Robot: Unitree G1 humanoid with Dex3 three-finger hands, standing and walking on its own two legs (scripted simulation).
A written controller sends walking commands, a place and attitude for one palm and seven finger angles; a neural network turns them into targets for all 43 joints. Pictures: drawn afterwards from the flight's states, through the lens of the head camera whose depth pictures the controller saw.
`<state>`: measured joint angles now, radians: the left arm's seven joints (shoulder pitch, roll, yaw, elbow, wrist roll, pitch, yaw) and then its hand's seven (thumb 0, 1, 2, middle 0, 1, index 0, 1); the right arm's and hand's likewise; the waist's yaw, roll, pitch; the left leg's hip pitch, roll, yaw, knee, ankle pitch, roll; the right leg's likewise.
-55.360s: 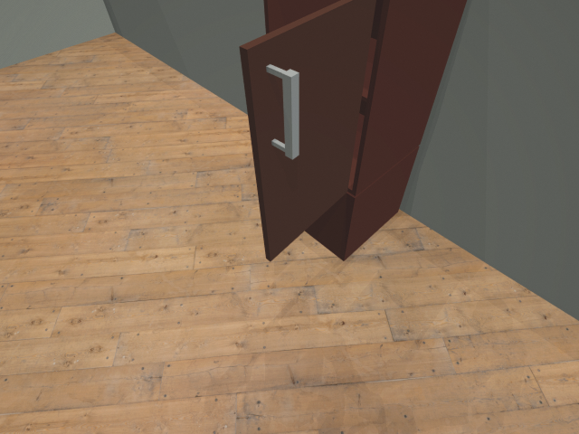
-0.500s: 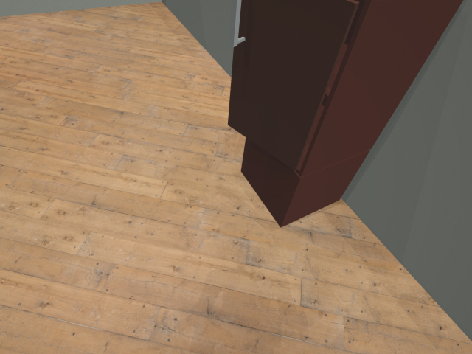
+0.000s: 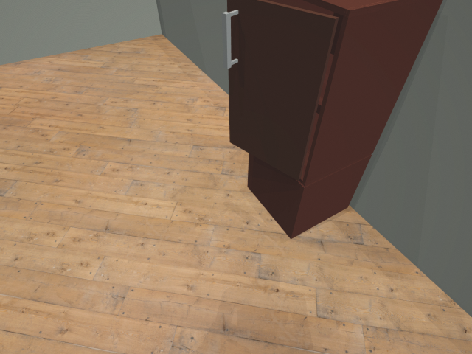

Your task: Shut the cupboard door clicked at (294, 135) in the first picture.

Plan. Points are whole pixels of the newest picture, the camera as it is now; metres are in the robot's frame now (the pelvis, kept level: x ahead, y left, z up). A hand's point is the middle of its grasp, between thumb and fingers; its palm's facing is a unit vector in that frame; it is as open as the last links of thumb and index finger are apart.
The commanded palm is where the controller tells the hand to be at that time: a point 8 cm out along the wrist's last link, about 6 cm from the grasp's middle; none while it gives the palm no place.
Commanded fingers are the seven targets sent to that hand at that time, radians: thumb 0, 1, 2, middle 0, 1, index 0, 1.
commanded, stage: let the arm hang, fingers relaxed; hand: left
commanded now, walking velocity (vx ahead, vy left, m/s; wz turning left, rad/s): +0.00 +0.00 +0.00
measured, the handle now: (230, 40) +1.01 +0.07 +0.12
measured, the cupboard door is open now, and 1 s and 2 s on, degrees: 18 18 18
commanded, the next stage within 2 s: look to check the result in 0.26 s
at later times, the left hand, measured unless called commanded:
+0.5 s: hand out of the picture -0.02 +0.15 -0.18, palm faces +0.05 -0.98 -0.17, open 7.4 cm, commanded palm none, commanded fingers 0.00 0.90 0.90 -0.20 -0.30 -0.20 -0.30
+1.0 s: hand out of the picture -0.01 +0.15 -0.18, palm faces +0.04 -0.99 -0.16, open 7.4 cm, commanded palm none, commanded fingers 0.00 0.90 0.90 -0.20 -0.30 -0.20 -0.30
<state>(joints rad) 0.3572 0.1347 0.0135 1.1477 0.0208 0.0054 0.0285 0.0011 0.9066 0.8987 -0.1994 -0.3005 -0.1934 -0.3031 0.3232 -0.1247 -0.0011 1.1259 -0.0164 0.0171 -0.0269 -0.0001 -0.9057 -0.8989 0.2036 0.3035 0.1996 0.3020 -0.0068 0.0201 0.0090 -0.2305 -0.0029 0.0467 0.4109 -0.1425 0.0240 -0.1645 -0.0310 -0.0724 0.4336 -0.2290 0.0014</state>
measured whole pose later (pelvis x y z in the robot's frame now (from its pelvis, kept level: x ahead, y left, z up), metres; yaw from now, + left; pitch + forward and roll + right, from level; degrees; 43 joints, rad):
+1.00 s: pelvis +0.02 -0.01 +0.00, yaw +0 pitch -2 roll +0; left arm 0.32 0.12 0.01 1.15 0.02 -0.01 0.03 0.00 0.90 0.90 -0.20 -0.30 -0.19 -0.30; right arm 0.30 -0.12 0.00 1.14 -0.01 0.00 -0.04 0.00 -0.91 -0.90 0.20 0.30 0.20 0.30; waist -0.01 0.00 0.03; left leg -0.21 0.01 0.04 0.40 -0.16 0.01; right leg -0.13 -0.01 -0.08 0.40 -0.24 -0.01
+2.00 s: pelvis +0.01 -0.07 +0.00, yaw +36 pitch +0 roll +3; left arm 0.26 0.19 0.05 0.91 0.03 0.00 0.02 0.00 0.90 0.90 -0.20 -0.30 -0.20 -0.30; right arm 0.16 -0.26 -0.09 0.94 -0.02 0.09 0.03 0.00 -0.91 -0.90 0.20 0.30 0.20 0.30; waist -0.02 0.00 0.12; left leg -0.46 0.01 -0.01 0.98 -0.42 -0.06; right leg -0.15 -0.10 -0.14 0.48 -0.32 -0.01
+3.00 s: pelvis +0.22 +0.13 +0.00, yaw +64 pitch +0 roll +0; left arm 0.37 0.11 0.04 1.05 0.04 -0.08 0.01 0.00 0.92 0.90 -0.20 -0.30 -0.20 -0.30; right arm 0.16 -0.18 -0.06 1.01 -0.02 0.01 0.04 0.00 -0.91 -0.90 0.20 0.30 0.19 0.30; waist 0.01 0.01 0.08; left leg -0.60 0.08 0.06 0.84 -0.19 0.02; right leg 0.00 -0.05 -0.33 0.32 -0.31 -0.02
